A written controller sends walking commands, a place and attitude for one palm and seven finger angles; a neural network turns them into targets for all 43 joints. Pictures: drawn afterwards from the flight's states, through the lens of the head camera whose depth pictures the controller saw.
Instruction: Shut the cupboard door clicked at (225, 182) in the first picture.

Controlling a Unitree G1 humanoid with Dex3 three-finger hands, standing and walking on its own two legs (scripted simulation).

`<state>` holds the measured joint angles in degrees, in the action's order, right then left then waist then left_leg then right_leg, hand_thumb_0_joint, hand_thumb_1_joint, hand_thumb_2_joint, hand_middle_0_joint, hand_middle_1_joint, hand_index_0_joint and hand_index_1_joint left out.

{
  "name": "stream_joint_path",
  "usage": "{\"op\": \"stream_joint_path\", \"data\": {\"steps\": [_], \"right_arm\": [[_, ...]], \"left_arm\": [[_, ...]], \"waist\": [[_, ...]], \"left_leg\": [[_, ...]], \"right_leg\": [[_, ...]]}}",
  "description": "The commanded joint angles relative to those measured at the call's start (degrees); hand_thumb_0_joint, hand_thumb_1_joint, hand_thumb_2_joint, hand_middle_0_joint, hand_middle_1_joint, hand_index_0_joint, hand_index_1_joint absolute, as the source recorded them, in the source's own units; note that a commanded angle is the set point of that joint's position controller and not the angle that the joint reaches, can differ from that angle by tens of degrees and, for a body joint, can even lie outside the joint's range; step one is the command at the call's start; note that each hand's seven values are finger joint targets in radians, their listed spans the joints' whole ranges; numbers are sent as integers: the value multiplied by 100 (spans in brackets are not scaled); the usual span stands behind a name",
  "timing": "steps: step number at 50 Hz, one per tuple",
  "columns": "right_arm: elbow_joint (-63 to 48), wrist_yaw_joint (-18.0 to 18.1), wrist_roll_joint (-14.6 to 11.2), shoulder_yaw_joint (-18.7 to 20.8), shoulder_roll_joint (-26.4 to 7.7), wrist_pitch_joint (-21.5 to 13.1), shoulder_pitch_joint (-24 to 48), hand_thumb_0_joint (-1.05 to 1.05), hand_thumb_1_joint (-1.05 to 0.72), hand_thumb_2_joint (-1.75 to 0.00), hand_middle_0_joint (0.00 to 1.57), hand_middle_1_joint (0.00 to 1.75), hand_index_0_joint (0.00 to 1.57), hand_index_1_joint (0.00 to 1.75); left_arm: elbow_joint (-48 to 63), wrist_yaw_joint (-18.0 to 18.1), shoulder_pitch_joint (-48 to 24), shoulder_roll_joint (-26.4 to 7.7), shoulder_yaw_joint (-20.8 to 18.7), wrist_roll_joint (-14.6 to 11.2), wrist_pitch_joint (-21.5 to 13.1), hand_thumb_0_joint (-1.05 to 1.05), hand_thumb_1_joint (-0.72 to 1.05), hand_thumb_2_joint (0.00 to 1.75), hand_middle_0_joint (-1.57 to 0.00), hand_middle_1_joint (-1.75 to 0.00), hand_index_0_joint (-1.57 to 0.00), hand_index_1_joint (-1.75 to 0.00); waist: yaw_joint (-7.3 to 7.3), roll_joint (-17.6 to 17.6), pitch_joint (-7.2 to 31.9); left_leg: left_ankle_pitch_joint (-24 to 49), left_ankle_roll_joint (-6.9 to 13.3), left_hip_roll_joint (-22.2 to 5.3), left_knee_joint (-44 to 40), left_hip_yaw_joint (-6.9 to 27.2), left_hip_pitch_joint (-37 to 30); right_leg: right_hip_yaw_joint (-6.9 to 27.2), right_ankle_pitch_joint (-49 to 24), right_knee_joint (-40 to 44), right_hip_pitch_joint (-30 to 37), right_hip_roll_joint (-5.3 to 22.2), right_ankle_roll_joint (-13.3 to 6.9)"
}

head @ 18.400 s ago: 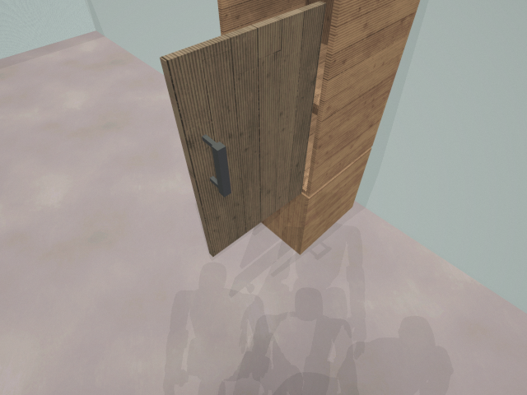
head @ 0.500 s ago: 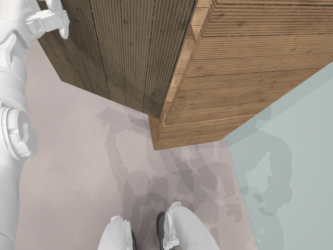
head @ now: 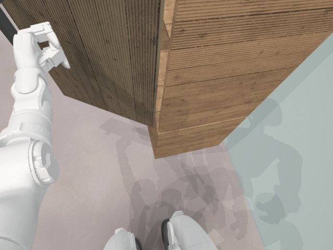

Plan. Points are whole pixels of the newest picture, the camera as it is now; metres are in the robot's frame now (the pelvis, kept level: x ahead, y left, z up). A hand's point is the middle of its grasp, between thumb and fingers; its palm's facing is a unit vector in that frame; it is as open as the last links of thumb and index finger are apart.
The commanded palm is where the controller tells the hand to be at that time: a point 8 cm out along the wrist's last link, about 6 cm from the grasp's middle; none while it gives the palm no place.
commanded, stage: pull the fist back off the door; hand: left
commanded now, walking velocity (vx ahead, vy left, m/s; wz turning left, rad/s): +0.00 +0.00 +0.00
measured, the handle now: (14, 25) +0.65 +0.25 +0.08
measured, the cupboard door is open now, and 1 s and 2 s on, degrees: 57 57 57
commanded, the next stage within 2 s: draw the hand back to the body in 0.32 s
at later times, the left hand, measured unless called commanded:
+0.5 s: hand (60, 72) +0.50 +0.15 +0.09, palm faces +0.06 -1.00 -0.02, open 3.2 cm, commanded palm +0.45 +0.20 +0.09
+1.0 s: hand (0, 131) +0.35 +0.20 +0.15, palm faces +0.08 -0.99 -0.09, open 3.1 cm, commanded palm +0.31 +0.25 +0.16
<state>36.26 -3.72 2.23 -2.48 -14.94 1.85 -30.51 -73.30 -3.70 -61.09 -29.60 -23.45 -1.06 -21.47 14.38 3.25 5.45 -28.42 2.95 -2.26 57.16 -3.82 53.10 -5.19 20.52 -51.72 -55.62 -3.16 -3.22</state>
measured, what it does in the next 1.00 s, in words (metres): stands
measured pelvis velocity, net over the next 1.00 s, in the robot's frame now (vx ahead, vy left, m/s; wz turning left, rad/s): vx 0.00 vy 0.00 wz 0.03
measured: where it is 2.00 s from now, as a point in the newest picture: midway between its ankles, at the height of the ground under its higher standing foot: outside the picture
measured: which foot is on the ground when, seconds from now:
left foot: down 0.00-1.00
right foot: down 0.00-1.00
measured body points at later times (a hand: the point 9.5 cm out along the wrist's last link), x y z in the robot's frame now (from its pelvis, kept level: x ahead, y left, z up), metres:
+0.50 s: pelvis +0.00 +0.00 +0.00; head +0.11 +0.01 +0.44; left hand +0.49 +0.20 +0.09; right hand +0.04 -0.26 -0.12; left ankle -0.02 +0.08 -0.67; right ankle +0.03 -0.09 -0.67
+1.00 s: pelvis +0.00 +0.00 +0.05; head +0.02 -0.01 +0.50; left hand +0.34 +0.25 +0.16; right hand +0.14 -0.25 -0.06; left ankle -0.02 +0.08 -0.67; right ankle +0.03 -0.09 -0.67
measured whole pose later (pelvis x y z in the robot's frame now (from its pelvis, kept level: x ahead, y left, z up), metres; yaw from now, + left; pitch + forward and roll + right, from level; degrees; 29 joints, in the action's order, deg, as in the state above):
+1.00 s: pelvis +0.00 +0.00 +0.05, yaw +2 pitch +6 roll +0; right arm 33.8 2.6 -3.6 -0.6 -15.4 -1.0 -16.2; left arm -23.9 -7.9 -13.1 -16.4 -10.8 -11.2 -13.2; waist 1.3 2.5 4.4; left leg -22.0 2.9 0.7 38.5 -4.2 22.2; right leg -3.9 16.8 -37.2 -26.1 -1.5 -2.7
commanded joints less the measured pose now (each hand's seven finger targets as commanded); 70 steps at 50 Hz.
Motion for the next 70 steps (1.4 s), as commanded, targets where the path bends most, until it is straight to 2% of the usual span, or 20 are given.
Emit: {"op": "stream_joint_path", "data": {"steps": [1, 5, 9, 11, 13, 20, 22, 25, 26, 31, 33, 38, 40, 47, 48, 49, 53, 58, 66, 70], "right_arm": [[-199, 106, -32, 476, -1083, -57, -921, 0, -90, -90, 20, 30, 20, 30], [-217, 108, -35, 542, -1042, -73, -790, 0, -90, -90, 20, 30, 20, 30], [-142, 106, -61, 570, -1020, -21, -596, 0, -90, -90, 20, 30, 20, 30], [-186, 129, -82, 568, -1007, -12, -489, 0, -90, -90, 20, 30, 20, 30], [-183, 147, -95, 561, -994, -4, -378, 0, -90, -90, 20, 30, 20, 30], [-163, 185, -107, 547, -981, -76, -191, 0, -90, -90, 20, 30, 20, 30], [-150, 201, -106, 532, -1002, -64, -147, 0, -90, -90, 20, 30, 20, 30], [-450, 192, -158, 542, -1004, -50, -81, 0, -90, -90, 20, 30, 20, 30], [-505, 190, -186, 532, -955, -33, -22, 0, -90, -90, 20, 30, 20, 30], [-796, 271, -372, 541, -882, -15, 244, 0, -90, -90, 20, 30, 20, 30], [-875, 301, -421, 529, -809, -87, 412, 0, -90, -90, 20, 30, 20, 30], [-834, 437, -493, 476, -801, -249, 783, 0, -90, -90, 20, 30, 20, 30], [-903, 495, -517, 460, -779, -328, 964, 0, -90, -90, 20, 30, 20, 30], [-1069, 633, -610, 352, -704, -645, 1631, 0, -90, -90, 20, 30, 20, 30], [-1085, 712, -581, 412, -545, -533, 1973, 0, -90, -90, 20, 30, 20, 30], [-1144, 752, -566, 380, -494, -513, 2074, 0, -90, -90, 20, 30, 20, 30], [-1033, 893, -561, 298, -530, -422, 2299, 0, -90, -90, 20, 30, 20, 30], [-1013, 900, -478, 207, -458, -503, 2456, 0, -90, -90, 20, 30, 20, 30], [-1059, 822, -360, 187, -430, -569, 2580, 0, -90, -90, 20, 30, 20, 30], [-1082, 769, -325, 228, -423, -596, 2606, 0, -90, -90, 20, 30, 20, 30]], "left_arm": [[1392, -103, -2222, -901, 118, -221, -499, 0, 90, 90, -130, -150, -130, -150], [2048, -72, -2177, -585, 299, -327, -791, 0, 90, 90, -130, -150, -130, -150], [1886, -11, -1785, -232, 510, -334, -792, 0, 90, 90, -130, -150, -130, -150], [1999, 13, -1674, -238, 488, -342, -824, 0, 90, 90, -130, -150, -130, -150], [1923, 60, -1706, -165, 538, -349, -831, 0, 90, 90, -130, -150, -130, -150], [1710, 115, -1956, 184, 817, -330, -952, 0, 90, 90, -130, -150, -130, -150], [1571, 117, -1937, 21, 714, -303, -896, 0, 90, 90, -130, -150, -130, -150], [2100, 3, -865, -297, 288, -461, -880, 0, 90, 90, -130, -150, -130, -150], [2310, -56, -661, -270, 307, -498, -842, 0, 90, 90, -130, -150, -130, -150], [3533, -243, 274, -115, 424, -788, -516, 0, 90, 90, -130, -150, -130, -150], [4141, -287, 645, 254, 689, -926, -405, 0, 90, 90, -130, -150, -130, -150], [4601, -409, 1472, 284, 800, -1046, -80, 0, 90, 90, -130, -150, -130, -150], [5135, -486, 1628, 273, 838, -1101, -10, 0, 90, 90, -130, -150, -130, -150], [6120, -811, 2978, 272, 764, -1440, 427, 0, 90, 90, -116, -135, -116, -135], [6595, -233, 3111, 5, 1058, -778, 568, 0, 90, 90, -113, -132, -113, -132], [6816, 42, 3442, 428, 1254, -756, 725, 0, 90, 90, -111, -129, -111, -129], [7254, 595, 3892, 277, 1148, -529, 1095, 0, 90, 90, -100, -117, -100, -117], [8177, 811, 4371, 274, 1116, -403, 1277, 0, 90, 90, -86, -102, -86, -102], [9030, 877, 5837, 243, 814, -365, 1478, 0, 90, 90, -64, -78, -64, -78], [9631, 894, 6597, 119, 534, -346, 1506, 0, 90, 90, -53, -66, -53, -66]], "waist": [[-92, 213, 2764], [-232, 716, 3118], [-233, 373, 2760], [-341, 473, 2778], [-290, 200, 2548], [-191, 181, 2477], [-213, 147, 2506], [-748, 248, 3311], [-798, 190, 3358], [-977, -163, 2892], [-997, -141, 2637], [-1024, -343, 1662], [-1109, 75, 1715], [-1363, -180, 1293], [-1472, -274, 1194], [-1411, -259, 903], [-1431, -339, 495], [-1497, 154, 467], [-1611, -45, 132], [-1673, 144, 178]], "left_leg": [[2053, -65, 184, -619, 541, -1205], [2577, -131, 172, -602, 597, -2001], [2525, -146, 157, -653, 592, -1937], [2630, -167, 171, -691, 600, -2039], [2392, -152, 178, -707, 593, -1864], [2408, -168, 191, -645, 691, -1955], [2340, -182, 187, -650, 699, -1853], [2984, -210, 219, -768, 600, -2214], [3125, -204, 206, -812, 559, -2253], [3010, -136, 178, -1266, 428, -2345], [2946, -121, 177, -1456, 388, -2517], [2004, -89, 209, -1926, 327, -2447], [1971, -85, 238, -2050, 314, -2721], [1977, -85, 228, -2470, 380, -3065], [1931, -95, 255, -2713, 333, -3250], [1780, -102, 220, -2864, 336, -3327], [1753, -89, 175, -3268, 398, -3743], [2362, -158, 155, -3640, 460, -4446], [2927, -208, 147, -3854, 500, -4723], [3369, -254, 133, -3787, 502, -4801]], "right_leg": [[592, -1949, 521, 2316, 67, 227], [497, -2111, 426, 2134, 64, 184], [474, -2068, 464, 2039, 86, 216], [458, -2107, 432, 2066, 105, 200], [470, -1989, 460, 2063, 115, 212], [458, -1883, 357, 1792, 132, 206], [468, -1840, 324, 1790, 151, 207], [487, -2336, 309, 2597, 134, 167], [501, -2509, 362, 2770, 136, 188], [490, -2668, 757, 3455, 99, 202], [456, -2646, 938, 3582, 102, 207], [485, -2006, 1393, 3683, 171, 215], [515, -1919, 1498, 3839, 211, 182], [480, -1854, 1815, 4220, 292, 161], [722, -1503, 2148, 4442, 457, 167], [685, -1288, 2320, 4408, 474, 184], [624, -1214, 2704, 4691, 447, 169], [483, -1709, 2939, 5083, 409, 121], [417, -2050, 3177, 5444, 378, 120], [411, -2258, 3154, 5580, 385, 124]]}}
